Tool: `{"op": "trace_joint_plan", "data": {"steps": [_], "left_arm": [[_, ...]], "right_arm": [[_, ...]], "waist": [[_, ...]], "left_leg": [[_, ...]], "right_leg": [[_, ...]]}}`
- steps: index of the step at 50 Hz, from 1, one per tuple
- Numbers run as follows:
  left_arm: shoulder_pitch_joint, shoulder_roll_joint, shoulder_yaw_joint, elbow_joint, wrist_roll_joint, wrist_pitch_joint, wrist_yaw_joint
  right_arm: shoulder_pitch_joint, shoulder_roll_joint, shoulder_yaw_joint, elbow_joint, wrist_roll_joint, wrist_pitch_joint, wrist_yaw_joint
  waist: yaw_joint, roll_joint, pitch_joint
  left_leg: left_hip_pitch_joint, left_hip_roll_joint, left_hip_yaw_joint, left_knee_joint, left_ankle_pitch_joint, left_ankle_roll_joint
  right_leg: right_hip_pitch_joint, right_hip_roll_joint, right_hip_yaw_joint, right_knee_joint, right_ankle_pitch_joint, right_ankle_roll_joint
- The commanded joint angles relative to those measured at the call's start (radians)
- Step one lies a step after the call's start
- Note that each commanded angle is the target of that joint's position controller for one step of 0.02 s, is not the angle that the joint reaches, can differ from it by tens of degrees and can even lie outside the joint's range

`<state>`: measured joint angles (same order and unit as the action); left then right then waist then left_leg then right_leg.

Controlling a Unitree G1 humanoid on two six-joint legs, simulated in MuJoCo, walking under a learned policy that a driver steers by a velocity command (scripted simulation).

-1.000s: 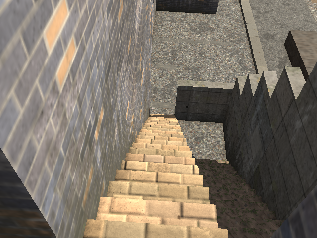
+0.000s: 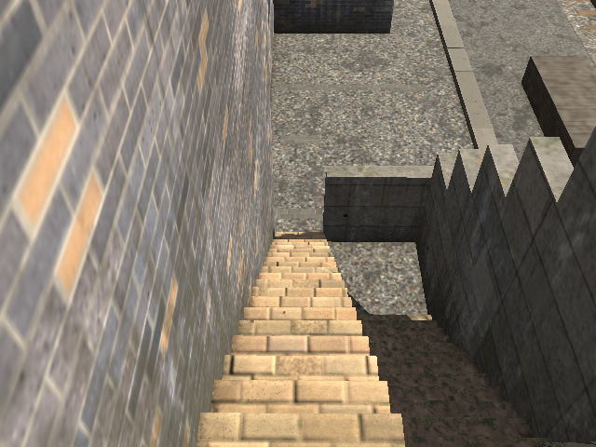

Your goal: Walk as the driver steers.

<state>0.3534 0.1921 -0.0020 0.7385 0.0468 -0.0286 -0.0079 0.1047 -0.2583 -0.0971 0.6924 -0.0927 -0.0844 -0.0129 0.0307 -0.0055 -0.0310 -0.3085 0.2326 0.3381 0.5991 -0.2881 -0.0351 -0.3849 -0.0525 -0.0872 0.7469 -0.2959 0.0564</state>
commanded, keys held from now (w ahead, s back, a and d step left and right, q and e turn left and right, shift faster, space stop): w+e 0.16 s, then w+q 0.42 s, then q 0.40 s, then e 0.02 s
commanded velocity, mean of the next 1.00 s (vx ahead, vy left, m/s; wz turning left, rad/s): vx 0.12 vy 0.05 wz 0.14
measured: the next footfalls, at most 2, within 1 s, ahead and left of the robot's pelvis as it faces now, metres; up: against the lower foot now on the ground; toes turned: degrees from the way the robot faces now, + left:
right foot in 0.02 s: +0.02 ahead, -0.12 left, +0.00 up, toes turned -6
left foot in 0.66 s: -0.06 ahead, +0.16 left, +0.00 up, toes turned -3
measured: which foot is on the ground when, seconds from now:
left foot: down 0.00-0.02, up 0.04-0.64, down 0.66-1.00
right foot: up 0.00-0.00, down 0.02-0.64, up 0.66-1.00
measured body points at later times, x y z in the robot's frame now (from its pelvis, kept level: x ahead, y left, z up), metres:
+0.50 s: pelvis -0.02 -0.01 +0.00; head +0.00 -0.04 +0.45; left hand +0.12 +0.23 -0.10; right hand +0.00 -0.28 -0.15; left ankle -0.03 +0.18 -0.64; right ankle -0.02 -0.12 -0.73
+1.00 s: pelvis -0.01 +0.04 -0.02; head -0.01 +0.05 +0.43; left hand +0.15 +0.29 -0.10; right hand +0.12 -0.20 -0.12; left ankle -0.10 +0.17 -0.73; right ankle +0.02 -0.06 -0.70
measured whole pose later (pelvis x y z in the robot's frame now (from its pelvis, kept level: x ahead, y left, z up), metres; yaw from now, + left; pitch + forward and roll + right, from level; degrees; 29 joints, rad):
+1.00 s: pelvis -0.01 +0.04 -0.02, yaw +12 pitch +7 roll -1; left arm 0.12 0.21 -0.01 0.68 0.02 -0.08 0.02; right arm 0.34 -0.26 -0.01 0.73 -0.02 -0.10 0.03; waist -0.07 0.01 -0.13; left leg -0.39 -0.09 -0.24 0.78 -0.48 0.02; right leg -0.61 0.02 -0.05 0.96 -0.43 0.10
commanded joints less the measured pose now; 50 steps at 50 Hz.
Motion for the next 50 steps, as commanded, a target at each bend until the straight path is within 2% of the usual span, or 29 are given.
{"op": "trace_joint_plan", "data": {"steps": [1, 2, 3, 4, 5, 6, 7, 8, 10, 12, 15, 17, 18, 19, 21, 23, 26, 29, 30, 31, 32, 33, 34, 35, 36, 38, 41, 43, 50], "left_arm": [[0.067, 0.108, 0.051, -0.014, -0.027, -0.059, 0.017], [0.151, 0.315, 0.105, -0.010, -0.026, -0.093, 0.055], [0.308, 0.298, 0.121, 0.038, -0.067, -0.041, 0.005], [0.269, 0.324, 0.137, 0.046, -0.068, -0.008, 0.001], [0.116, 0.270, 0.135, -0.008, -0.066, 0.026, 0.013], [0.015, 0.223, 0.116, -0.034, -0.069, 0.046, 0.014], [-0.066, 0.207, 0.098, -0.072, -0.047, -0.058, -0.035], [-0.064, 0.139, 0.085, -0.066, -0.021, -0.076, -0.047], [-0.119, 0.108, 0.056, -0.092, -0.022, -0.080, -0.067], [-0.170, 0.043, 0.013, -0.119, -0.058, -0.079, -0.096], [-0.195, 0.048, -0.022, -0.116, -0.076, -0.077, -0.113], [0.086, 0.278, 0.079, -0.061, -0.020, -0.083, -0.058], [0.158, 0.262, 0.079, -0.027, -0.002, -0.084, -0.037], [0.074, 0.255, 0.103, 0.010, -0.062, 0.019, 0.034], [-0.011, 0.250, 0.107, -0.028, -0.051, 0.065, 0.045], [-0.099, 0.215, 0.103, -0.048, -0.036, 0.072, 0.036], [-0.177, 0.184, 0.101, -0.052, -0.018, 0.076, 0.034], [-0.182, 0.222, 0.108, -0.014, 0.007, 0.102, 0.024], [-0.240, 0.168, 0.089, -0.095, 0.020, -0.017, 0.022], [-0.374, 0.198, 0.080, -0.116, 0.014, -0.056, 0.020], [-0.443, 0.157, 0.063, -0.135, -0.014, -0.070, 0.028], [-0.418, 0.094, 0.044, -0.118, -0.015, -0.066, 0.034], [-0.250, 0.027, 0.034, -0.086, -0.017, -0.073, 0.046], [-0.171, 0.020, 0.032, -0.175, -0.053, -0.093, 0.036], [-0.219, 0.092, 0.044, -0.125, -0.034, -0.078, 0.057], [-0.249, 0.161, 0.050, -0.113, -0.019, -0.065, 0.086], [-0.214, 0.179, 0.069, -0.104, -0.021, -0.081, 0.085], [-0.254, 0.099, 0.039, -0.121, -0.016, -0.072, 0.058], [-0.307, 0.061, -0.007, -0.119, -0.032, -0.047, 0.029]], "right_arm": [[0.044, -0.104, -0.036, -0.002, 0.006, 0.010, 0.006], [0.050, -0.010, -0.013, -0.096, -0.008, 0.006, 0.008], [-0.014, -0.110, -0.019, -0.012, 0.181, 0.102, -0.016], [0.116, -0.022, 0.009, 0.013, 0.142, 0.149, -0.015], [0.168, -0.048, 0.016, 0.025, 0.115, 0.156, -0.006], [0.148, -0.085, 0.011, 0.008, 0.110, 0.164, -0.005], [0.078, -0.158, 0.002, -0.067, 0.029, 0.073, -0.022], [0.076, -0.190, -0.004, -0.055, 0.008, 0.053, -0.027], [0.122, -0.097, 0.030, 0.012, 0.040, 0.038, -0.009], [0.196, -0.052, 0.062, 0.076, 0.069, 0.029, 0.027], [0.266, -0.038, 0.074, 0.154, 0.058, 0.033, 0.076], [0.099, -0.150, 0.049, 0.086, 0.065, 0.069, -0.022], [0.101, -0.141, 0.057, 0.086, 0.057, 0.075, -0.043], [0.177, -0.142, -0.001, 0.088, 0.099, 0.147, -0.047], [0.251, -0.070, 0.021, 0.097, 0.108, 0.200, -0.016], [0.264, -0.067, 0.015, 0.100, 0.120, 0.230, -0.009], [0.241, -0.041, 0.028, 0.082, 0.129, 0.224, -0.005], [0.178, -0.024, 0.047, 0.017, 0.117, 0.225, -0.001], [0.503, 0.050, 0.090, 0.164, 0.017, 0.081, 0.083], [0.619, 0.063, 0.065, 0.228, -0.030, 0.012, 0.120], [0.676, -0.027, 0.038, 0.266, -0.053, -0.036, 0.146], [0.729, -0.151, -0.001, 0.270, -0.039, -0.069, 0.134], [0.613, -0.238, -0.010, 0.195, 0.015, -0.081, 0.112], [0.378, -0.228, 0.008, 0.064, 0.052, -0.091, 0.108], [0.259, -0.113, 0.040, 0.068, 0.063, -0.078, 0.100], [0.200, -0.102, 0.050, 0.051, 0.062, -0.044, 0.086], [0.233, -0.116, 0.057, 0.031, 0.061, -0.049, 0.059], [0.282, -0.122, 0.067, 0.024, 0.073, -0.046, 0.036], [0.257, -0.168, 0.031, -0.023, 0.089, -0.026, 0.042]], "waist": [[-0.009, -0.018, -0.060], [-0.023, -0.359, -0.085], [0.087, 0.064, 0.025], [0.031, 0.026, -0.032], [-0.033, 0.070, -0.025], [-0.042, -0.018, -0.023], [-0.017, -0.344, -0.110], [-0.011, -0.223, -0.132], [-0.025, -0.107, -0.081], [-0.063, -0.089, -0.070], [-0.057, -0.094, -0.050], [0.158, -0.141, -0.076], [0.174, -0.095, -0.088], [0.018, 0.201, -0.091], [-0.018, -0.062, -0.063], [-0.034, -0.173, -0.038], [-0.033, -0.205, -0.013], [-0.015, -0.265, -0.009], [-0.069, -0.072, -0.106], [-0.180, 0.004, -0.054], [-0.225, 0.114, 0.007], [-0.217, 0.213, 0.049], [-0.050, 0.170, 0.004], [0.007, 0.402, 0.033], [-0.022, 0.278, 0.128], [-0.027, 0.077, 0.036], [-0.013, 0.091, -0.053], [-0.047, 0.093, -0.066], [-0.115, 0.161, -0.096]], "left_leg": [[0.121, 0.127, -0.162, 0.053, -0.022, 0.112], [-0.169, -0.064, -0.025, 0.427, -0.398, -0.017], [-0.404, -0.173, -0.249, 0.579, -0.448, -0.021], [-0.376, -0.128, -0.358, 0.666, -0.374, -0.041], [-0.349, -0.106, -0.391, 0.663, -0.256, -0.031], [-0.369, -0.111, -0.393, 0.644, -0.200, -0.032], [-0.412, -0.155, -0.441, 0.860, -0.289, -0.066], [-0.386, -0.150, -0.490, 0.847, -0.234, -0.068], [-0.404, -0.183, -0.480, 0.822, -0.125, -0.078], [-0.327, -0.148, -0.477, 0.772, -0.106, -0.118], [-0.228, -0.122, -0.457, 0.629, -0.095, -0.172], [-0.675, -0.223, -0.616, 0.897, -0.157, -0.172], [-0.779, -0.234, -0.659, 0.985, -0.149, -0.175], [-0.567, -0.234, -0.614, 0.752, -0.150, -0.082], [-0.394, -0.212, -0.505, 0.637, -0.199, -0.048], [-0.287, -0.209, -0.445, 0.581, -0.161, -0.047], [-0.145, -0.225, -0.370, 0.367, -0.132, -0.041], [-0.092, -0.238, -0.277, 0.195, -0.175, -0.022], [0.162, -0.238, -0.282, 0.407, -0.036, -0.035], [0.257, -0.248, -0.328, 0.335, -0.032, -0.003], [0.213, -0.259, -0.354, 0.110, -0.148, 0.021], [0.263, -0.143, -0.674, -0.105, -0.263, 0.108], [0.283, -0.062, -0.746, -0.068, 0.466, 0.164], [0.150, 0.074, -1.223, -0.231, 0.298, 0.348], [0.067, 0.108, -1.293, -0.254, 0.047, 0.443], [-0.028, 0.015, -1.045, -0.169, 0.170, 0.394], [-0.117, -0.075, -0.812, -0.041, 0.604, 0.327], [-0.142, -0.116, -0.719, -0.018, 0.646, 0.280], [0.186, -0.048, -0.909, 0.109, 0.810, 0.276]], "right_leg": [[0.087, 0.045, 0.028, -0.339, 0.432, -0.127], [0.270, -0.197, 0.357, -0.352, 1.079, -0.311], [0.399, -0.319, 0.538, -0.243, 1.643, -0.292], [0.393, -0.314, 0.459, -0.255, 1.597, -0.300], [0.348, -0.269, 0.450, -0.247, 1.286, -0.270], [0.345, -0.217, 0.410, -0.256, 1.099, -0.249], [0.249, -0.191, 0.364, -0.274, 0.740, -0.249], [0.194, -0.167, 0.368, -0.289, 0.484, -0.223], [0.119, -0.146, 0.339, -0.299, 0.443, -0.210], [0.043, -0.129, 0.299, -0.303, 0.416, -0.196], [-0.016, -0.095, 0.262, -0.275, 0.337, -0.154], [0.356, -0.318, 0.566, -0.273, 0.444, -0.389], [0.423, -0.363, 0.603, -0.256, 0.485, -0.421], [0.411, -0.409, 0.540, -0.220, 0.980, -0.395], [0.301, -0.305, 0.347, -0.221, 1.044, -0.334], [0.187, -0.262, 0.269, -0.276, 0.873, -0.282], [0.093, -0.198, 0.160, -0.325, 0.614, -0.253], [0.098, -0.223, 0.162, -0.367, 0.263, -0.256], [-0.172, -0.206, 0.205, -0.315, -0.397, -0.123], [-0.292, -0.148, 0.126, -0.200, -0.463, -0.092], [-0.346, -0.069, 0.036, 0.068, -0.431, -0.101], [-0.508, 0.008, 0.042, 0.431, -0.289, -0.093], [-0.517, 0.069, 0.134, 0.622, -0.242, -0.068], [-0.672, 0.083, 0.208, 0.685, -0.246, -0.017], [-0.796, 0.000, 0.259, 0.836, -0.200, 0.037], [-0.674, -0.010, 0.197, 0.831, -0.145, 0.084], [-0.423, 0.008, 0.122, 0.637, -0.058, 0.093], [-0.274, 0.038, 0.034, 0.453, -0.098, 0.077], [-0.395, 0.061, 0.054, 0.127, -0.129, 0.044]]}}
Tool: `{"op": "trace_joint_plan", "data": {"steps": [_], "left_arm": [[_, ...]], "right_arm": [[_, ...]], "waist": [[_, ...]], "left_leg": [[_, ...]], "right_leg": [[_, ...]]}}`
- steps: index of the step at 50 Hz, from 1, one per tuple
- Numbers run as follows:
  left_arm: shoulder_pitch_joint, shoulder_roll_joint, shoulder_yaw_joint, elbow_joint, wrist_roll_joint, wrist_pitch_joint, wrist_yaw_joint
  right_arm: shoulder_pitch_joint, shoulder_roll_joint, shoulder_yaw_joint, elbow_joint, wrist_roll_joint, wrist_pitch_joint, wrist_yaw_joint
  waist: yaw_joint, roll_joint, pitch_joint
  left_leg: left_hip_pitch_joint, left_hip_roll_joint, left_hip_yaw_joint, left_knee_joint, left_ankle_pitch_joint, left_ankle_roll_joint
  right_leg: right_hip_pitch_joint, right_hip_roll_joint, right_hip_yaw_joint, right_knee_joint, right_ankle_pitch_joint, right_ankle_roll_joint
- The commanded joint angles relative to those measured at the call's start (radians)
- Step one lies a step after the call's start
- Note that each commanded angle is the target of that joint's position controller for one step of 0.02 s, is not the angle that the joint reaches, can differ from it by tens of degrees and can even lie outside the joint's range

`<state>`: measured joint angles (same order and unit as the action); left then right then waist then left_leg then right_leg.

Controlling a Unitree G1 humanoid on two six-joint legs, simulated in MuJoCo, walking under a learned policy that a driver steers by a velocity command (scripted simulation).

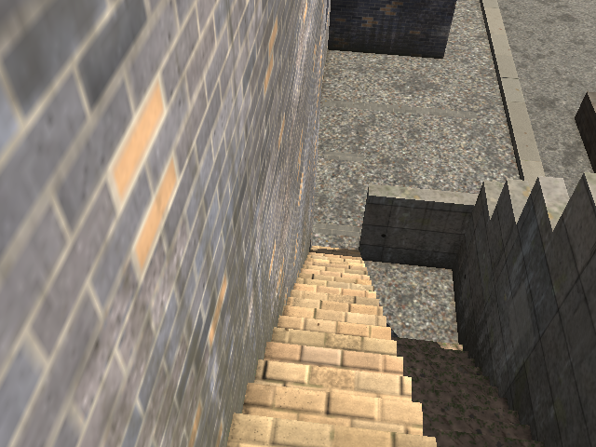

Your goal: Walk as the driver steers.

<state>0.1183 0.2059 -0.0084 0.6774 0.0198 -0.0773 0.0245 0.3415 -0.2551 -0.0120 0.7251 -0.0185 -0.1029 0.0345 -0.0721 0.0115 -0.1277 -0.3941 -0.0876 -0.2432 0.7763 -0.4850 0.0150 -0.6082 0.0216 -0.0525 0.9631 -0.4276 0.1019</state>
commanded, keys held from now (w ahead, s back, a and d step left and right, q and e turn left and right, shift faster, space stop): e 0.04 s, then w+e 0.74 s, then w+q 0.22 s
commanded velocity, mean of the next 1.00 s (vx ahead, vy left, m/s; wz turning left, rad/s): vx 0.24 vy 0.00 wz -0.25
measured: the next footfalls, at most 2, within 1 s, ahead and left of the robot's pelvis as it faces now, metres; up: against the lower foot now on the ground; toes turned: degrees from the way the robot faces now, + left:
right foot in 0.04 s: +0.05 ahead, -0.10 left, +0.00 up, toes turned -1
left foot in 0.40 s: +0.05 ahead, +0.08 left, +0.00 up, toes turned -6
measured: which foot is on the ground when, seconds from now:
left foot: down 0.00-0.06, up 0.08-0.38, down 0.40-0.72, up 0.74-1.00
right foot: up 0.00-0.02, down 0.04-0.40, up 0.42-0.72, down 0.74-1.00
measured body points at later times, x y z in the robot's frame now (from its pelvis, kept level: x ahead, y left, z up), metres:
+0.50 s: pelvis +0.01 -0.04 +0.01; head +0.03 -0.02 +0.46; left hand +0.14 +0.21 -0.12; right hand +0.05 -0.32 -0.10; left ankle +0.01 +0.09 -0.71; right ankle +0.01 -0.14 -0.66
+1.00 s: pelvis +0.04 -0.09 +0.02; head +0.04 -0.17 +0.46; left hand +0.16 +0.17 -0.06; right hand -0.01 -0.34 -0.17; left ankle +0.09 +0.12 -0.57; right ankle +0.00 -0.21 -0.71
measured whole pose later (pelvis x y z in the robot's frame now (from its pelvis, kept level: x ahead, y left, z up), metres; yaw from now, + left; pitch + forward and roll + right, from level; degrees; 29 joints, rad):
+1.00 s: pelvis +0.04 -0.09 +0.02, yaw -19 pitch +0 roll +4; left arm 0.38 0.22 0.04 0.79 0.00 0.00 0.03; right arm 0.28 -0.29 -0.05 0.91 0.00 0.13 -0.02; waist 0.01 0.13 0.04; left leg -0.61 -0.09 -0.21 1.41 -0.37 -0.04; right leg -0.32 -0.04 0.12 0.65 -0.34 0.01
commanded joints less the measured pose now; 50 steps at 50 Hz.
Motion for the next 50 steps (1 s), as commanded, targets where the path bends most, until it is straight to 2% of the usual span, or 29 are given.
{"op": "trace_joint_plan", "data": {"steps": [1, 2, 3, 4, 5, 6, 9, 13, 15, 19, 20, 21, 22, 24, 29, 31, 32, 33, 34, 35, 36, 37, 38, 39, 40, 42, 44, 47, 50], "left_arm": [[-0.011, 0.022, -0.017, -0.033, -0.008, -0.002, -0.016], [0.087, 0.014, -0.020, -0.004, -0.031, -0.013, -0.025], [0.233, 0.050, -0.003, 0.051, -0.044, -0.031, -0.025], [0.298, 0.165, 0.037, 0.026, -0.020, 0.045, -0.038], [0.261, 0.146, 0.036, 0.029, -0.021, 0.078, -0.050], [0.180, 0.109, 0.027, 0.000, -0.014, 0.097, -0.047], [0.116, 0.105, 0.042, -0.023, 0.007, 0.133, -0.027], [0.221, 0.146, 0.063, -0.025, 0.014, 0.138, -0.010], [0.209, 0.143, 0.065, -0.041, 0.029, 0.133, -0.029], [0.086, 0.175, 0.083, -0.075, -0.011, 0.137, -0.056], [0.045, 0.135, 0.080, -0.103, -0.023, 0.128, -0.059], [0.116, 0.103, 0.072, -0.124, -0.013, 0.129, -0.064], [0.136, 0.153, 0.080, -0.105, 0.017, 0.126, -0.070], [0.135, 0.151, 0.086, -0.085, 0.014, 0.130, -0.082], [0.125, 0.129, 0.081, -0.109, 0.010, 0.172, -0.094], [0.101, 0.113, 0.068, -0.121, 0.013, 0.169, -0.092], [0.199, 0.150, 0.091, -0.085, 0.009, 0.158, -0.073], [0.271, 0.134, 0.091, -0.053, -0.038, 0.143, -0.063], [0.150, 0.118, 0.075, -0.080, -0.044, 0.141, -0.061], [0.146, 0.127, 0.076, -0.072, -0.019, 0.138, -0.054], [0.266, 0.130, 0.082, -0.027, -0.005, 0.136, -0.047], [0.454, 0.194, 0.096, 0.022, -0.004, 0.119, -0.028], [0.498, 0.386, 0.129, 0.000, -0.053, 0.101, -0.012], [0.544, 0.363, 0.138, 0.026, -0.086, 0.086, -0.015], [0.426, 0.315, 0.133, 0.032, -0.075, 0.083, -0.019], [0.197, 0.234, 0.113, 0.004, -0.053, 0.090, -0.016], [0.173, 0.207, 0.098, 0.023, -0.013, 0.085, -0.007], [0.239, 0.248, 0.111, 0.047, -0.010, 0.064, 0.012], [0.271, 0.250, 0.110, 0.065, -0.022, 0.062, 0.013]], "right_arm": [[-0.047, -0.140, -0.041, -0.068, 0.031, -0.006, -0.001], [-0.168, -0.106, -0.023, -0.103, 0.054, -0.007, 0.017], [-0.079, -0.019, 0.008, -0.073, 0.012, -0.007, 0.050], [0.114, -0.032, -0.032, -0.044, 0.039, 0.049, -0.050], [0.111, -0.055, -0.028, -0.029, 0.018, 0.089, -0.089], [0.011, -0.063, -0.026, -0.036, 0.000, 0.128, -0.102], [-0.159, -0.093, -0.030, -0.075, 0.010, 0.156, -0.112], [-0.187, -0.069, -0.030, -0.053, 0.014, 0.161, -0.108], [-0.175, -0.062, -0.023, -0.034, 0.010, 0.161, -0.109], [0.034, -0.033, -0.023, 0.017, -0.035, 0.164, -0.114], [0.149, -0.114, -0.045, 0.039, -0.056, 0.155, -0.120], [0.110, -0.242, -0.082, 0.049, -0.049, 0.143, -0.120], [0.067, -0.214, -0.088, 0.027, -0.021, 0.123, -0.113], [-0.080, -0.141, -0.067, -0.012, -0.006, 0.115, -0.097], [-0.067, -0.170, -0.068, 0.010, -0.020, 0.087, -0.099], [-0.039, -0.211, -0.065, 0.002, -0.030, 0.094, -0.098], [-0.109, -0.251, -0.072, -0.033, -0.047, 0.084, -0.095], [-0.151, -0.234, -0.056, -0.018, -0.052, 0.072, -0.073], [-0.019, -0.238, -0.059, 0.024, -0.047, 0.079, -0.066], [0.016, -0.252, -0.065, 0.051, -0.053, 0.094, -0.067], [-0.025, -0.248, -0.062, 0.052, -0.043, 0.113, -0.066], [-0.013, -0.190, -0.042, 0.055, -0.071, 0.133, -0.057], [0.047, -0.113, -0.020, 0.025, -0.069, 0.171, -0.068], [0.113, -0.121, -0.029, 0.051, -0.019, 0.180, -0.056], [0.117, -0.132, -0.027, 0.084, 0.022, 0.180, -0.067], [0.041, -0.144, -0.041, 0.138, 0.007, 0.206, -0.077], [0.009, -0.128, -0.058, 0.145, 0.019, 0.234, -0.059], [-0.043, -0.119, -0.071, 0.127, 0.014, 0.229, -0.064], [-0.081, -0.112, -0.079, 0.118, 0.009, 0.222, -0.078]], "waist": [[0.022, 0.118, -0.017], [0.114, 0.041, -0.015], [0.123, -0.048, -0.131], [0.103, -0.161, -0.254], [0.060, -0.088, -0.186], [0.043, -0.030, -0.048], [0.034, -0.140, 0.149], [0.067, -0.120, 0.073], [0.070, -0.120, 0.057], [-0.080, -0.081, 0.064], [-0.130, 0.070, 0.085], [-0.025, 0.308, 0.126], [-0.010, 0.190, 0.130], [0.055, 0.107, 0.161], [0.051, 0.130, 0.210], [0.031, 0.169, 0.186], [0.084, 0.201, 0.091], [0.139, 0.270, 0.075], [0.059, 0.232, 0.135], [0.058, 0.201, 0.143], [0.144, 0.148, 0.117], [0.200, 0.019, 0.172], [0.102, -0.108, 0.181], [0.106, -0.082, -0.006], [0.061, -0.103, 0.040], [0.025, -0.203, 0.105], [0.038, -0.212, 0.132], [0.073, -0.185, 0.106], [0.077, -0.197, 0.077]], "left_leg": [[0.233, 0.270, -0.320, -0.035, 0.988, 0.187], [0.049, 0.181, -0.214, 0.025, 0.965, 0.102], [-0.198, 0.084, -0.112, 0.111, 0.811, -0.003], [-0.245, -0.021, 0.092, 0.335, -0.078, -0.026], [-0.279, 0.026, 0.116, 0.441, -0.162, -0.010], [-0.288, 0.059, 0.151, 0.460, -0.135, -0.010], [-0.275, 0.127, 0.208, 0.331, -0.046, -0.009], [-0.156, 0.117, 0.217, 0.182, -0.077, 0.003], [-0.054, 0.091, 0.254, 0.081, -0.057, 0.013], [0.378, 0.091, 0.246, -0.202, 0.151, 0.039], [0.528, 0.283, 0.019, -0.373, 0.071, 0.084], [0.479, 0.528, -0.340, -0.417, 0.268, 0.229], [0.388, 0.563, -0.343, -0.415, 0.276, 0.284], [0.227, 0.487, -0.174, -0.446, 0.205, 0.237], [0.104, 0.396, 0.130, -0.412, 0.466, 0.154], [0.079, 0.343, 0.248, -0.364, 0.487, 0.120], [0.043, 0.320, 0.308, -0.219, 0.664, 0.096], [-0.085, 0.278, 0.396, -0.183, 0.704, 0.061], [0.020, 0.301, 0.388, -0.198, 0.640, 0.047], [0.076, 0.302, 0.386, -0.093, 0.671, 0.047], [0.036, 0.298, 0.402, 0.098, 0.688, 0.031], [-0.356, 0.145, 0.377, 0.451, -0.144, -0.012], [-0.439, 0.121, 0.191, 0.577, -0.167, -0.048], [-0.298, 0.171, 0.068, 0.565, -0.126, -0.075], [-0.279, 0.177, 0.092, 0.571, -0.064, -0.089], [-0.208, 0.183, 0.081, 0.546, 0.087, -0.075], [-0.149, 0.133, 0.058, 0.543, 0.150, -0.068], [-0.228, 0.011, -0.029, 0.675, 0.128, -0.058], [-0.298, -0.008, -0.008, 0.737, 0.126, -0.058]], "right_leg": [[-0.098, -0.053, 0.049, -0.172, 0.116, -0.007], [0.168, -0.049, 0.010, -0.373, 0.421, -0.057], [0.593, -0.117, 0.129, -0.304, 0.927, -0.223], [0.752, -0.315, 0.398, -0.293, 1.165, -0.382], [0.638, -0.364, 0.572, -0.381, 1.089, -0.440], [0.491, -0.337, 0.571, -0.455, 0.862, -0.450], [0.241, -0.192, 0.414, -0.580, 0.375, -0.408], [0.287, -0.155, 0.428, -0.611, 0.150, -0.423], [0.279, -0.125, 0.411, -0.641, 0.145, -0.411], [0.017, -0.032, 0.339, -0.470, 0.210, -0.308], [-0.141, 0.065, 0.245, -0.212, 0.185, -0.238], [-0.291, 0.113, 0.180, -0.002, -0.154, -0.200], [-0.250, 0.032, 0.249, 0.109, -0.133, -0.177], [-0.143, 0.006, 0.210, 0.182, 0.006, -0.135], [0.006, -0.007, 0.110, 0.106, 0.118, -0.089], [0.133, 0.002, 0.016, -0.027, 0.063, -0.102], [0.279, 0.039, -0.090, 0.184, 0.292, -0.105], [0.416, 0.054, -0.105, 0.175, 0.215, -0.113], [0.296, 0.073, -0.045, -0.121, -0.111, -0.127], [0.331, 0.089, -0.065, -0.192, -0.164, -0.132], [0.452, 0.109, -0.069, -0.311, -0.077, -0.142], [0.704, -0.137, 0.413, -0.466, 0.333, -0.126], [0.618, -0.448, 0.825, -0.470, 1.413, -0.097], [0.609, -0.477, 0.827, -0.423, 1.692, -0.220], [0.536, -0.444, 0.755, -0.439, 1.331, -0.305], [0.346, -0.305, 0.565, -0.481, 0.683, -0.297], [0.249, -0.255, 0.442, -0.508, 0.607, -0.261], [0.339, -0.293, 0.412, -0.483, 0.784, -0.285], [0.430, -0.302, 0.341, -0.483, 0.788, -0.304]]}}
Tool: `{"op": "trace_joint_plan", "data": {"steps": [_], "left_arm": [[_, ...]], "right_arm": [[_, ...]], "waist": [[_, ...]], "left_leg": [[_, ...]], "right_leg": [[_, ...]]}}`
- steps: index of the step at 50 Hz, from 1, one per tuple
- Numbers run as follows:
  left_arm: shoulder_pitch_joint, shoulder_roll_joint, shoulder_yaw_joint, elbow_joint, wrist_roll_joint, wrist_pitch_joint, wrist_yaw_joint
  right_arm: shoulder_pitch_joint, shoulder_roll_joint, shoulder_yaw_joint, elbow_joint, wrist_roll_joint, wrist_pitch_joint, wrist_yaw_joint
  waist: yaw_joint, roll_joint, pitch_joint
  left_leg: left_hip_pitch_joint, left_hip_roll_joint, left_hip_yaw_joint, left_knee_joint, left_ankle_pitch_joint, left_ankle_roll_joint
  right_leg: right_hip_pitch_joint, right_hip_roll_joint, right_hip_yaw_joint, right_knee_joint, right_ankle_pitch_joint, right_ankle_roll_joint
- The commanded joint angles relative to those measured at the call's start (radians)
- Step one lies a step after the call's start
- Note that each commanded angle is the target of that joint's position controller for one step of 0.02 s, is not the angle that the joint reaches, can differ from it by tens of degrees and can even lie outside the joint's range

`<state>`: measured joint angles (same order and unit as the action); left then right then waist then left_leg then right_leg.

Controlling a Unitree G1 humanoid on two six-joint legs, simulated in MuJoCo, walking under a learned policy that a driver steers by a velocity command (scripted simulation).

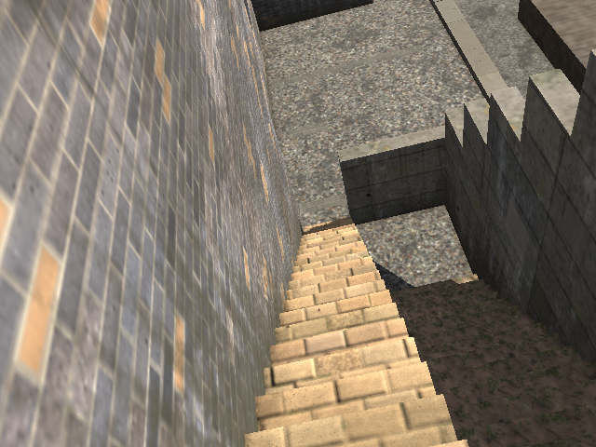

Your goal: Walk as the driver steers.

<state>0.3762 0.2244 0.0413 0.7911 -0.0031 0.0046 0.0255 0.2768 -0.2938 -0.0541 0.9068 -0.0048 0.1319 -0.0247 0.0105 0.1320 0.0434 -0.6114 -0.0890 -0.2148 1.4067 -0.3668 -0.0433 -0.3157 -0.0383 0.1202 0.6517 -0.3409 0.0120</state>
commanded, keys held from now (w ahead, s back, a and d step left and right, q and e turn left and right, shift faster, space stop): w+q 0.58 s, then w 0.10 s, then w+e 0.32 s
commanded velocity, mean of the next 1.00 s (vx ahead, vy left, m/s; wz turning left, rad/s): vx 0.36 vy -0.09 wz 0.26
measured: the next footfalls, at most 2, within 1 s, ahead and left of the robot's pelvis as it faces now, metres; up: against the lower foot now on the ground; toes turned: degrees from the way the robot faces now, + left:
left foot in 0.28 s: -0.02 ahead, +0.20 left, +0.00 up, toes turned +6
right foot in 0.90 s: +0.27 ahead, -0.07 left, -0.22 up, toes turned +21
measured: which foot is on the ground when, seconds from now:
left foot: up 0.00-0.26, down 0.28-0.90, up 0.92-1.00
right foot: down 0.00-0.24, up 0.26-0.88, down 0.90-1.00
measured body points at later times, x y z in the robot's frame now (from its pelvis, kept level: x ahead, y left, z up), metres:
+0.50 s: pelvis +0.01 +0.08 +0.00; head +0.00 +0.14 +0.44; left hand +0.08 +0.35 -0.15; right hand +0.03 -0.20 -0.10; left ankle -0.06 +0.20 -0.73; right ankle +0.06 -0.06 -0.64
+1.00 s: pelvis +0.21 +0.00 -0.22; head +0.23 -0.02 +0.23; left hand +0.20 +0.25 -0.34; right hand +0.35 -0.25 -0.36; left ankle +0.09 +0.12 -0.64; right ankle +0.23 -0.09 -0.95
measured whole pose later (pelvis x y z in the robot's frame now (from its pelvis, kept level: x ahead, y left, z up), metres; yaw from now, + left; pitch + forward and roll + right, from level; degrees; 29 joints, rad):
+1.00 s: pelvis +0.21 +0.00 -0.22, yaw +16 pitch -1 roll +2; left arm 0.35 0.18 0.02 0.79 0.01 0.01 -0.07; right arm 0.24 -0.26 -0.07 0.90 -0.05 0.00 -0.12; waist -0.03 0.04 0.03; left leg -0.70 0.01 -0.04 2.11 -0.71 0.04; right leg -0.27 0.06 0.08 0.63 -0.34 -0.06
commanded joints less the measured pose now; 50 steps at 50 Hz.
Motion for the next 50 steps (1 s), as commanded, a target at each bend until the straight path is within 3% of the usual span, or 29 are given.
{"op": "trace_joint_plan", "data": {"steps": [1, 5, 7, 9, 10, 11, 12, 13, 14, 15, 16, 18, 19, 22, 24, 29, 32, 34, 37, 40, 41, 42, 44, 45, 46, 47, 48, 49, 50], "left_arm": [[0.012, 0.225, 0.056, -0.046, 0.008, -0.012, 0.011], [-0.047, 0.224, 0.053, -0.068, 0.034, -0.006, 0.003], [-0.070, 0.199, 0.039, -0.062, 0.052, -0.001, -0.007], [-0.055, 0.243, 0.056, -0.035, 0.057, 0.031, -0.001], [-0.087, 0.202, 0.034, -0.031, 0.056, 0.046, -0.009], [-0.145, 0.196, 0.030, -0.055, 0.069, 0.064, -0.032], [-0.285, 0.182, 0.028, -0.096, 0.074, 0.077, -0.029], [-0.370, 0.168, 0.023, -0.124, 0.096, 0.091, -0.023], [-0.345, 0.004, -0.034, -0.161, 0.107, 0.078, -0.017], [-0.197, 0.132, 0.005, -0.172, 0.060, 0.055, -0.029], [-0.166, 0.194, 0.027, -0.144, 0.034, 0.040, -0.021], [-0.212, 0.220, 0.043, -0.096, 0.048, 0.031, -0.024], [-0.187, 0.198, 0.043, -0.084, 0.030, 0.039, -0.034], [-0.190, 0.170, 0.044, -0.071, 0.053, 0.073, -0.064], [-0.225, 0.176, 0.050, -0.082, 0.081, 0.051, -0.062], [-0.266, 0.151, 0.046, -0.114, 0.090, 0.075, -0.078], [-0.393, 0.183, 0.056, -0.192, 0.079, 0.060, -0.109], [-0.393, 0.143, 0.039, -0.208, 0.079, 0.064, -0.129], [-0.305, 0.059, 0.003, -0.208, 0.032, 0.045, -0.178], [-0.317, 0.048, -0.011, -0.195, 0.013, 0.028, -0.156], [-0.257, 0.105, 0.015, -0.193, -0.020, 0.034, -0.137], [-0.180, 0.092, 0.011, -0.144, -0.033, 0.029, -0.124], [0.227, 0.114, 0.034, 0.016, -0.012, 0.024, -0.106], [0.310, 0.132, 0.038, 0.046, -0.009, 0.035, -0.106], [0.301, 0.186, 0.021, 0.050, 0.040, 0.029, -0.111], [0.277, 0.244, 0.045, -0.006, 0.011, 0.014, -0.119], [0.268, 0.221, 0.050, -0.027, -0.021, 0.007, -0.108], [0.179, 0.267, 0.066, -0.076, 0.020, -0.017, -0.077], [0.068, 0.222, 0.053, -0.096, 0.041, -0.034, -0.057]], "right_arm": [[-0.019, -0.067, -0.041, -0.067, -0.009, -0.015, -0.015], [-0.031, -0.068, -0.041, -0.095, -0.005, -0.003, -0.011], [-0.065, -0.016, -0.013, -0.104, 0.001, 0.009, -0.009], [-0.053, 0.010, 0.012, -0.127, 0.010, 0.009, 0.003], [-0.006, 0.045, 0.032, -0.131, 0.005, 0.001, 0.000], [0.050, 0.025, 0.031, -0.146, 0.001, -0.004, -0.007], [0.223, -0.005, 0.023, -0.083, 0.001, -0.009, -0.007], [0.378, -0.038, 0.015, -0.019, -0.027, -0.023, -0.004], [0.343, -0.081, 0.036, -0.065, -0.049, -0.061, -0.008], [0.300, -0.226, -0.016, -0.095, 0.007, -0.087, -0.005], [0.227, -0.286, -0.049, -0.107, 0.025, -0.096, -0.004], [0.061, -0.170, -0.025, -0.137, 0.005, -0.112, -0.002], [0.002, -0.138, -0.017, -0.159, -0.016, -0.116, -0.001], [0.054, -0.108, -0.030, -0.109, 0.004, -0.134, -0.013], [0.193, -0.126, -0.049, -0.055, 0.005, -0.151, -0.048], [0.248, -0.121, -0.056, -0.019, 0.005, -0.185, -0.076], [0.205, -0.151, -0.075, -0.018, 0.017, -0.208, -0.097], [0.187, -0.199, -0.085, -0.030, 0.027, -0.231, -0.104], [0.044, -0.149, -0.060, -0.060, 0.040, -0.243, -0.117], [0.123, -0.109, -0.046, -0.019, 0.002, -0.226, -0.142], [0.107, -0.129, -0.040, -0.021, -0.011, -0.209, -0.157], [0.130, -0.104, -0.032, 0.006, -0.031, -0.190, -0.159], [0.061, -0.082, -0.026, 0.021, -0.049, -0.154, -0.166], [0.045, -0.070, -0.039, 0.034, -0.032, -0.145, -0.137], [0.139, 0.032, -0.012, -0.047, -0.030, -0.146, -0.119], [0.106, -0.021, -0.032, -0.085, -0.044, -0.156, -0.102], [0.040, -0.037, -0.033, -0.092, -0.058, -0.151, -0.091], [-0.016, -0.062, -0.038, -0.137, -0.047, -0.142, -0.086], [-0.130, -0.080, -0.039, -0.149, -0.040, -0.120, -0.077]], "waist": [[0.000, -0.317, -0.100], [-0.008, -0.446, -0.104], [0.008, -0.432, -0.077], [0.010, -0.423, -0.055], [-0.010, -0.484, -0.095], [-0.057, -0.522, -0.131], [-0.174, -0.339, -0.101], [-0.256, -0.018, 0.010], [-0.164, 0.172, 0.099], [-0.081, 0.165, 0.048], [-0.043, 0.229, 0.016], [-0.007, 0.128, 0.087], [-0.002, 0.163, 0.073], [-0.009, 0.087, 0.031], [-0.047, -0.003, 0.029], [-0.066, 0.001, 0.002], [-0.095, 0.014, 0.043], [-0.110, 0.029, -0.003], [-0.045, -0.056, -0.004], [-0.140, -0.103, 0.047], [-0.119, -0.084, -0.007], [-0.110, -0.136, -0.017], [0.061, -0.197, -0.070], [0.138, -0.300, -0.097], [-0.011, -0.559, -0.009], [-0.010, -0.570, -0.102], [0.027, -0.446, -0.122], [0.041, -0.428, -0.210], [0.027, -0.368, -0.104]], "left_leg": [[-0.091, -0.002, -0.022, 0.127, -0.002, -0.008], [-0.043, 0.042, 0.077, -0.009, 0.012, -0.051], [0.009, 0.082, 0.146, -0.211, -0.015, -0.058], [0.131, 0.081, 0.210, -0.442, -0.033, -0.048], [0.241, 0.080, 0.249, -0.563, -0.076, -0.043], [0.423, 0.088, 0.289, -0.589, -0.090, -0.018], [0.617, 0.072, 0.319, -0.699, 0.043, -0.018], [0.623, 0.062, 0.228, -0.839, -0.062, -0.027], [0.494, 0.258, -0.216, -0.880, -0.104, 0.008], [0.480, 0.406, -0.518, -1.102, 0.111, 0.118], [0.416, 0.440, -0.711, -1.201, -0.167, 0.229], [0.283, 0.338, -0.464, -1.128, -0.147, 0.251], [0.214, 0.266, -0.290, -1.097, 0.039, 0.232], [0.307, 0.243, -0.220, -1.089, 0.076, 0.269], [0.488, 0.260, -0.252, -1.016, 0.257, 0.290], [0.533, 0.278, -0.241, -0.982, 0.314, 0.294], [0.557, 0.230, -0.230, -0.855, 0.021, 0.250], [0.559, 0.214, -0.252, -0.798, 0.003, 0.248], [0.161, 0.117, -0.147, -0.706, -0.240, 0.210], [0.220, 0.123, -0.120, -0.594, -0.223, 0.215], [0.214, 0.176, -0.136, -0.516, -0.226, 0.205], [0.238, 0.181, -0.121, -0.387, -0.136, 0.207], [0.115, 0.150, 0.024, 0.068, 0.109, 0.180], [-0.028, 0.033, 0.154, 0.541, -0.183, 0.130], [-0.362, -0.018, 0.315, 0.893, -0.581, 0.103], [-0.538, 0.019, 0.339, 0.977, -0.564, 0.093], [-0.585, 0.048, 0.344, 0.949, -0.430, 0.087], [-0.473, 0.090, 0.226, 0.760, -0.220, 0.094], [-0.465, 0.105, 0.190, 0.696, -0.171, 0.078]], "right_leg": [[0.155, -0.235, 0.144, -0.163, 0.684, -0.214], [0.112, -0.203, 0.014, -0.163, 0.665, -0.173], [0.081, -0.215, -0.010, -0.174, 0.697, -0.181], [0.029, -0.214, -0.048, -0.167, 0.645, -0.184], [0.015, -0.174, -0.086, -0.169, 0.512, -0.170], [-0.112, -0.131, -0.089, -0.169, -0.055, -0.148], [-0.287, -0.080, -0.113, -0.011, -0.292, -0.134], [-0.465, -0.001, -0.127, 0.368, -0.469, -0.129], [-0.663, 0.027, 0.040, 0.641, -0.295, -0.095], [-0.646, 0.067, 0.092, 0.570, -0.216, -0.056], [-0.604, 0.062, 0.058, 0.594, -0.214, -0.005], [-0.460, 0.013, 0.020, 0.569, -0.073, 0.032], [-0.337, 0.032, -0.047, 0.570, 0.037, 0.050], [-0.334, 0.024, -0.048, 0.628, 0.195, 0.041], [-0.456, 0.025, -0.020, 0.595, 0.223, 0.041], [-0.428, 0.041, -0.026, 0.492, 0.217, 0.036], [-0.494, -0.008, 0.061, 0.245, 0.478, 0.007], [-0.493, 0.022, 0.053, 0.173, 0.526, -0.016], [-0.085, 0.009, 0.000, -0.059, 0.903, -0.049], [-0.037, -0.034, 0.002, -0.299, 0.884, -0.066], [0.034, -0.043, -0.031, -0.228, 0.852, -0.074], [0.093, -0.068, -0.021, -0.283, 0.845, -0.087], [0.406, -0.037, -0.052, -0.377, 0.718, -0.125], [0.512, -0.104, 0.073, -0.388, 0.771, -0.200], [0.576, -0.124, 0.014, -0.001, 1.619, -0.147], [0.695, -0.196, 0.064, 0.125, 1.876, -0.180], [0.599, -0.191, 0.094, 0.062, 1.684, -0.187], [0.453, -0.277, 0.378, -0.115, 0.877, -0.362], [0.279, -0.284, 0.530, -0.198, 0.585, -0.428]]}}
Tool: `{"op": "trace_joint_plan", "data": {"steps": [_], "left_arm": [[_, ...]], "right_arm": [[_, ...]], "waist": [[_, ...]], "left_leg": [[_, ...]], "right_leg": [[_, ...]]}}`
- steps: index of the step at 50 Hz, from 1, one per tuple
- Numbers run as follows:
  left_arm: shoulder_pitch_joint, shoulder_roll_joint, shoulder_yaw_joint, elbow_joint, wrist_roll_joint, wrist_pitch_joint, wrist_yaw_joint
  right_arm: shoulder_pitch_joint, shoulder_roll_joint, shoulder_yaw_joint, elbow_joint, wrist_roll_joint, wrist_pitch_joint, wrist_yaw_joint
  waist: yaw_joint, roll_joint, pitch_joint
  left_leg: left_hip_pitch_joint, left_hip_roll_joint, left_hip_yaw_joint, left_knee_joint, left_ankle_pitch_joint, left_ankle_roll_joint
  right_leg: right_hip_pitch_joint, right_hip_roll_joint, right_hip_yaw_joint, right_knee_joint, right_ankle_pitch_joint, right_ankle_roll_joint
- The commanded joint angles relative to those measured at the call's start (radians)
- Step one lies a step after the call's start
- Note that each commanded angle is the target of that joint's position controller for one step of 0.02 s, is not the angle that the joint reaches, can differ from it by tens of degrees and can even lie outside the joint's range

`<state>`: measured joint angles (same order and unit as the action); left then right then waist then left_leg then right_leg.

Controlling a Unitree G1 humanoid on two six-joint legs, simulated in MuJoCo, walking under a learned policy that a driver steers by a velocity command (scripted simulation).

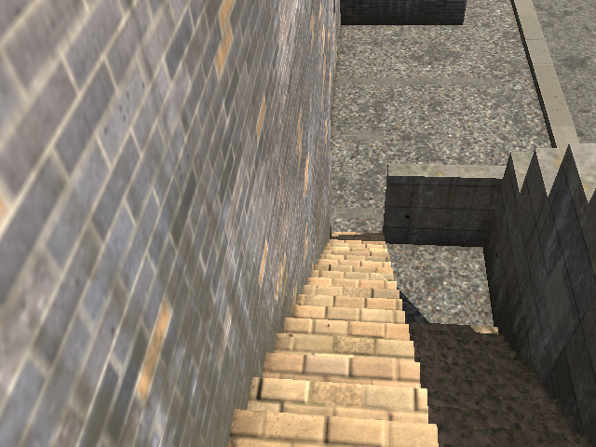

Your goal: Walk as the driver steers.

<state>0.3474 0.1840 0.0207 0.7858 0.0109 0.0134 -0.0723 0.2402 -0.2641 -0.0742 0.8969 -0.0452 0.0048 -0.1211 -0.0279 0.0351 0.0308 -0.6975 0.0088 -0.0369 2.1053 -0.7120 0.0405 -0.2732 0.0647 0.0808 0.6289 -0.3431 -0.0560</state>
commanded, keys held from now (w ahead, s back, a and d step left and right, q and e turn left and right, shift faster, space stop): w+e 0.22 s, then w+q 0.78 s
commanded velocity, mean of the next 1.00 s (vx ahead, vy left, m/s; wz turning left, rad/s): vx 0.49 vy -0.05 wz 0.12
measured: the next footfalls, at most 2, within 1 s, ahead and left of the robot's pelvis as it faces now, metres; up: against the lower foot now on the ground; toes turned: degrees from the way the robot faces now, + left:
left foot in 0.52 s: +0.26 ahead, +0.03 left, -0.22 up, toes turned -13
right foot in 0.76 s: +0.49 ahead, -0.23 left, -0.43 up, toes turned +1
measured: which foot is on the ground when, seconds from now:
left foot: up 0.00-0.50, down 0.52-0.76, up 0.78-1.00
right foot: down 0.00-0.48, up 0.50-0.74, down 0.76-1.00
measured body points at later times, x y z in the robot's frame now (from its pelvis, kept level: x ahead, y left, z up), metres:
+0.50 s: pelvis +0.25 -0.07 -0.16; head +0.23 -0.08 +0.29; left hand +0.27 +0.20 -0.28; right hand +0.30 -0.34 -0.29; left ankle +0.26 +0.02 -0.88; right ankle +0.05 -0.11 -0.65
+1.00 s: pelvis +0.55 -0.10 -0.52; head +0.55 -0.12 -0.07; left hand +0.43 +0.11 -0.65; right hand +0.80 -0.29 -0.60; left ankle +0.76 +0.07 -1.10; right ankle +0.45 -0.23 -1.16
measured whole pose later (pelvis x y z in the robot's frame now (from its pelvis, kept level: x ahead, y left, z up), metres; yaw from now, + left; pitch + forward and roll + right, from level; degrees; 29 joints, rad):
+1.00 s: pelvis +0.55 -0.10 -0.52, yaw +7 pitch +0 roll -3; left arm 0.59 0.20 -0.07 0.98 0.13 -0.22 0.01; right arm 0.07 -0.33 -0.02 0.69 -0.19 -0.02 0.20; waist 0.11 0.11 -0.04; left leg -1.09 0.10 -0.04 1.26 0.55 0.01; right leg -0.33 -0.02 -0.10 1.15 -0.81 0.00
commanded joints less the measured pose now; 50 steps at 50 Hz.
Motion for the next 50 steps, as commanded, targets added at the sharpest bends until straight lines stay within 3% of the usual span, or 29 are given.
{"op": "trace_joint_plan", "data": {"steps": [1, 5, 8, 14, 20, 21, 23, 24, 25, 26, 28, 29, 30, 31, 33, 34, 35, 36, 37, 38, 39, 40, 42, 43, 44, 45, 47, 48, 50], "left_arm": [[0.017, 0.225, 0.060, -0.087, 0.034, -0.044, 0.051], [0.073, 0.123, -0.003, -0.049, -0.025, -0.081, 0.087], [0.242, 0.189, 0.023, 0.042, -0.030, -0.092, 0.081], [0.135, 0.103, -0.018, 0.036, -0.040, -0.103, 0.071], [0.372, 0.055, -0.020, 0.209, 0.078, -0.069, 0.091], [0.241, 0.290, 0.004, 0.210, 0.164, -0.119, 0.064], [-0.143, 0.296, 0.022, 0.069, 0.129, -0.190, 0.024], [-0.280, 0.323, 0.037, 0.006, 0.103, -0.187, -0.004], [-0.343, 0.306, 0.043, -0.014, 0.042, -0.178, -0.026], [-0.267, 0.232, 0.024, -0.020, 0.078, -0.170, -0.018], [-0.032, 0.121, -0.024, -0.065, 0.098, -0.160, -0.034], [-0.132, 0.109, -0.037, -0.044, 0.100, -0.125, -0.004], [-0.108, 0.089, -0.045, -0.046, 0.114, -0.118, 0.036], [0.136, -0.038, -0.102, 0.031, 0.133, -0.129, 0.026], [0.301, 0.113, -0.050, -0.029, 0.130, -0.136, 0.050], [0.178, 0.088, -0.070, -0.052, 0.101, -0.135, 0.025], [0.050, 0.096, -0.057, -0.126, 0.122, -0.120, -0.002], [0.109, 0.136, -0.039, -0.114, 0.098, -0.107, 0.010], [0.321, 0.138, -0.066, 0.003, 0.089, -0.114, -0.030], [0.702, 0.217, -0.010, 0.178, 0.123, -0.141, -0.046], [0.813, 0.313, 0.004, 0.216, 0.100, -0.148, -0.060], [0.571, 0.345, 0.013, 0.098, 0.080, -0.167, -0.053], [0.300, 0.240, 0.019, 0.066, 0.074, -0.198, 0.046], [0.170, -0.013, -0.055, 0.019, 0.068, -0.197, 0.085], [0.071, -0.109, -0.101, 0.065, 0.084, -0.218, 0.097], [-0.078, -0.151, -0.122, 0.016, 0.085, -0.239, 0.122], [-0.069, 0.078, -0.070, 0.070, 0.149, -0.278, 0.107], [-0.079, 0.171, -0.048, 0.035, 0.129, -0.296, 0.101], [0.040, 0.292, -0.042, 0.045, 0.112, -0.288, 0.075]], "right_arm": [[-0.151, -0.109, -0.020, -0.149, 0.009, 0.024, 0.018], [-0.215, -0.064, -0.001, -0.175, -0.006, 0.038, 0.054], [-0.193, -0.123, -0.031, -0.102, -0.004, 0.033, 0.077], [-0.296, -0.012, 0.009, -0.099, 0.007, -0.011, 0.123], [-0.259, -0.057, -0.002, -0.056, 0.030, -0.070, 0.097], [0.154, -0.088, 0.016, 0.021, -0.112, -0.072, 0.210], [0.763, -0.175, -0.041, 0.214, -0.142, -0.082, 0.242], [1.063, -0.090, -0.026, 0.309, -0.141, -0.106, 0.220], [0.830, 0.004, 0.004, 0.234, -0.116, -0.118, 0.231], [0.580, -0.004, 0.033, 0.179, -0.124, -0.145, 0.212], [0.214, -0.063, 0.035, 0.040, -0.067, -0.179, 0.204], [-0.091, 0.122, 0.113, -0.063, -0.094, -0.176, 0.163], [-0.142, 0.054, 0.100, -0.130, -0.077, -0.170, 0.132], [-0.036, 0.015, 0.092, -0.031, -0.123, -0.149, 0.124], [0.009, -0.061, 0.065, -0.054, -0.034, -0.164, 0.124], [0.100, -0.076, 0.062, -0.074, -0.020, -0.171, 0.116], [0.062, -0.180, 0.031, -0.094, 0.032, -0.177, 0.132], [0.039, -0.278, -0.001, -0.084, 0.022, -0.201, 0.145], [0.133, -0.202, 0.018, -0.053, -0.037, -0.188, 0.210], [0.130, -0.117, 0.029, -0.070, -0.071, -0.151, 0.275], [0.219, -0.028, 0.032, -0.087, -0.025, -0.137, 0.317], [0.307, 0.045, 0.039, -0.162, -0.006, -0.121, 0.323], [0.118, -0.019, 0.041, -0.212, -0.015, -0.107, 0.303], [0.059, -0.002, 0.056, -0.188, -0.065, -0.092, 0.299], [-0.018, 0.033, 0.076, -0.215, -0.133, -0.067, 0.294], [0.009, 0.009, 0.069, -0.195, -0.136, -0.065, 0.308], [0.046, 0.051, 0.100, -0.191, -0.155, -0.017, 0.358], [0.005, -0.002, 0.086, -0.193, -0.156, -0.009, 0.349], [-0.110, -0.103, 0.067, -0.207, -0.160, -0.005, 0.320]], "waist": [[0.031, -0.186, 0.003], [-0.006, -0.093, 0.033], [0.018, -0.132, 0.025], [0.074, -0.109, 0.059], [0.218, -0.112, 0.113], [-0.035, 0.119, 0.130], [-0.262, 0.205, 0.088], [-0.402, 0.370, 0.001], [-0.347, 0.152, 0.080], [-0.121, -0.078, 0.120], [0.068, 0.004, -0.029], [0.040, -0.055, 0.125], [0.119, -0.189, 0.072], [0.201, -0.044, -0.011], [0.221, -0.135, 0.037], [0.095, -0.156, -0.018], [0.139, -0.229, 0.060], [0.210, -0.193, 0.063], [0.174, 0.041, 0.001], [0.326, -0.092, 0.009], [0.302, -0.327, -0.161], [0.120, -0.108, -0.325], [0.159, -0.014, -0.089], [0.133, 0.007, 0.037], [0.033, -0.076, 0.231], [-0.034, -0.052, 0.237], [-0.064, -0.092, 0.113], [-0.017, 0.083, 0.087], [0.061, -0.014, 0.045]], "left_leg": [[-0.392, -0.011, -0.002, -0.026, 0.187, -0.021], [-0.245, -0.003, -0.003, -0.774, 0.686, -0.094], [-0.246, -0.013, -0.050, -1.064, 0.885, -0.080], [0.230, -0.062, 0.015, -1.427, 1.258, -0.052], [0.050, -0.117, -0.001, -1.524, 1.092, 0.021], [0.087, 0.007, -0.043, -1.333, 0.961, 0.045], [0.804, -0.034, -0.001, -1.303, 0.786, 0.072], [1.254, 0.064, -0.078, -1.363, 0.797, 0.154], [1.085, 0.133, -0.181, -1.709, 0.810, 0.182], [1.065, 0.093, -0.290, -1.563, 0.855, 0.210], [0.872, 0.269, -0.590, -1.421, 1.052, 0.468], [0.326, 0.273, -0.638, -1.526, 0.744, 0.335], [-0.089, 0.054, -0.389, -1.477, 0.787, 0.294], [-0.616, -0.030, -0.419, -1.180, 0.750, 0.242], [-0.600, -0.043, -0.371, -0.841, 0.597, 0.150], [-0.379, -0.249, -0.058, -0.899, 0.198, 0.064], [-0.311, -0.314, -0.016, -0.757, 0.207, 0.059], [-0.175, -0.309, 0.046, -0.661, 0.348, 0.092], [-0.260, -0.246, -0.096, -0.527, 0.686, 0.151], [-0.517, -0.297, -0.240, -0.085, 0.609, 0.135], [-0.692, -0.350, -0.251, 0.380, -0.066, 0.103], [-0.828, -0.182, -0.277, 0.261, 0.020, 0.063], [-1.062, -0.019, -0.295, 0.248, 0.289, -0.023], [-1.066, 0.091, -0.302, -0.125, 0.583, -0.028], [-0.936, 0.183, -0.238, -0.442, 0.698, -0.002], [-0.358, 0.156, -0.083, -0.803, 1.041, 0.003], [0.008, 0.106, -0.013, -0.575, 1.385, -0.041], [0.098, 0.089, 0.021, -0.833, 1.556, -0.033], [0.231, 0.039, 0.121, -1.053, 1.380, -0.045]], "right_leg": [[0.140, -0.365, 0.575, -0.116, 0.708, -0.366], [0.013, -0.212, 0.480, -0.130, 0.537, -0.187], [0.215, -0.155, 0.449, -0.069, 0.515, -0.150], [-0.095, -0.033, 0.399, -0.009, 0.188, -0.112], [0.242, 0.088, 0.280, 0.365, 0.403, -0.078], [0.239, -0.077, 0.275, 0.573, 0.546, -0.028], [-0.357, 0.020, 0.142, 0.969, 0.562, 0.095], [-0.740, 0.114, 0.053, 1.512, -0.022, 0.174], [-0.821, 0.129, 0.013, 1.535, -0.460, 0.078], [-0.935, 0.124, 0.089, 1.428, -0.333, 0.029], [-0.959, -0.033, 0.185, 1.016, -0.305, 0.091], [-0.795, -0.206, 0.263, 0.585, -0.022, 0.073], [-0.243, -0.132, 0.050, 0.362, 0.089, 0.068], [0.351, -0.061, -0.030, 0.766, 0.394, 0.100], [0.265, -0.123, 0.052, 0.459, 0.328, 0.041], [0.401, -0.087, -0.123, -0.069, 0.604, 0.076], [0.335, -0.027, -0.234, -0.298, 0.441, 0.107], [0.297, 0.079, -0.376, -0.356, 0.254, 0.132], [0.605, 0.020, -0.282, -0.258, 0.396, 0.007], [0.865, -0.090, -0.179, -0.109, 0.662, -0.103], [1.007, -0.399, 0.152, 0.162, 1.434, -0.312], [0.993, -0.612, 0.504, 0.242, 1.612, -0.454], [0.637, -0.553, 0.495, 0.100, 0.715, -0.294], [0.391, -0.461, 0.391, 0.006, 0.272, -0.206], [-0.004, -0.417, 0.356, -0.099, 0.013, -0.189], [-0.614, -0.276, 0.117, -0.082, -0.103, -0.213], [-0.892, -0.198, 0.018, 0.009, -0.223, -0.227], [-0.887, -0.171, -0.098, 0.168, -0.271, -0.121], [-0.701, -0.185, -0.091, 0.228, -0.423, -0.041]]}}
Keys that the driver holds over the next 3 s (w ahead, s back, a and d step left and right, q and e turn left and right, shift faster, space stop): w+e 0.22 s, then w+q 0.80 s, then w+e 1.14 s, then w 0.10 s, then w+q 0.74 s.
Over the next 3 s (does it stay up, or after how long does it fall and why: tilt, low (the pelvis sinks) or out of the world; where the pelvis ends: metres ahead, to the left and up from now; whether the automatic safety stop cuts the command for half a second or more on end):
stays up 1.46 -0.07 -1.40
